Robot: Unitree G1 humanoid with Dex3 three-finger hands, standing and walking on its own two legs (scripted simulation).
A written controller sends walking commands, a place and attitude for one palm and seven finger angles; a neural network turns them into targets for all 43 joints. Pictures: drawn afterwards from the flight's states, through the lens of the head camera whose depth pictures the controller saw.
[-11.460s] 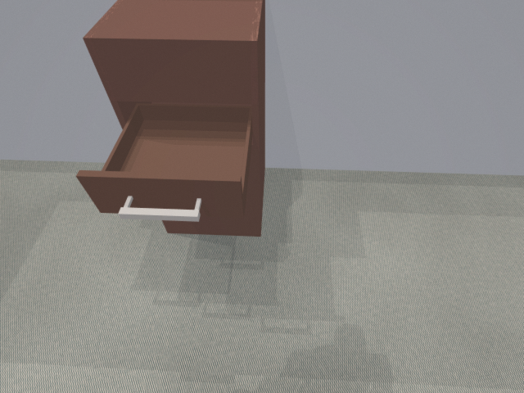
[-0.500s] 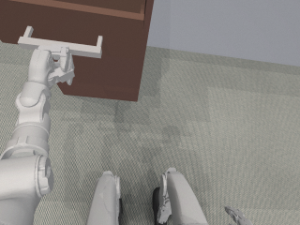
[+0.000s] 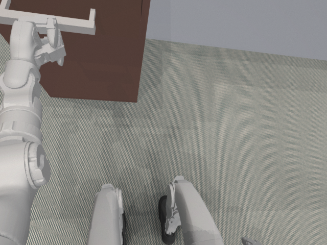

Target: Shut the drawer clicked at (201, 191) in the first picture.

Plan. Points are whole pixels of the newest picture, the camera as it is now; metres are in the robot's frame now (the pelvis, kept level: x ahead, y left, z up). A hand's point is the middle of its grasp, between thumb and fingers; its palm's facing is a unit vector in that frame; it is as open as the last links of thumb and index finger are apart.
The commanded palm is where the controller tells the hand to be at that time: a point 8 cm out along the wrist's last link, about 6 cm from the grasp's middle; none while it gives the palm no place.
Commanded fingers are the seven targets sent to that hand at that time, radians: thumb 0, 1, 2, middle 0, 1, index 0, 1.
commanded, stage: push the drawer shut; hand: left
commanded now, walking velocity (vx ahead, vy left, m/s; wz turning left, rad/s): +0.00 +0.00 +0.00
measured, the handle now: (49, 15) +0.62 +0.21 +0.04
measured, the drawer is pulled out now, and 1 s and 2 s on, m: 0.07 0.00 0.00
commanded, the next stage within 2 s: pull the fist back off the drawer in 0.72 s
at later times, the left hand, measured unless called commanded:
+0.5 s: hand (63, 25) +0.60 +0.18 +0.04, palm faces -0.07 -1.00 -0.06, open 3.4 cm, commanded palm +0.63 +0.17 +0.05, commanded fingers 0.00 0.90 0.90 -1.40 -1.60 -1.40 -1.60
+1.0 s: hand (60, 16) +0.62 +0.19 +0.04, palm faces -0.07 -1.00 -0.06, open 3.5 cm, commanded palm +0.64 +0.15 +0.05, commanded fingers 0.00 0.90 0.90 -1.40 -1.60 -1.40 -1.60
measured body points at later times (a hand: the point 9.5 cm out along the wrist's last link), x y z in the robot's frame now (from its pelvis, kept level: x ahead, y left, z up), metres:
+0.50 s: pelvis +0.00 +0.00 -0.01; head +0.22 +0.06 +0.38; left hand +0.60 +0.24 +0.04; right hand -0.01 -0.26 -0.10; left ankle +0.05 +0.09 -0.56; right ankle +0.07 -0.13 -0.56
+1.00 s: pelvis -0.01 +0.01 -0.02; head +0.23 +0.07 +0.36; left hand +0.62 +0.24 +0.05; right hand -0.05 -0.24 -0.09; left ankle +0.05 +0.09 -0.56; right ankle +0.07 -0.13 -0.56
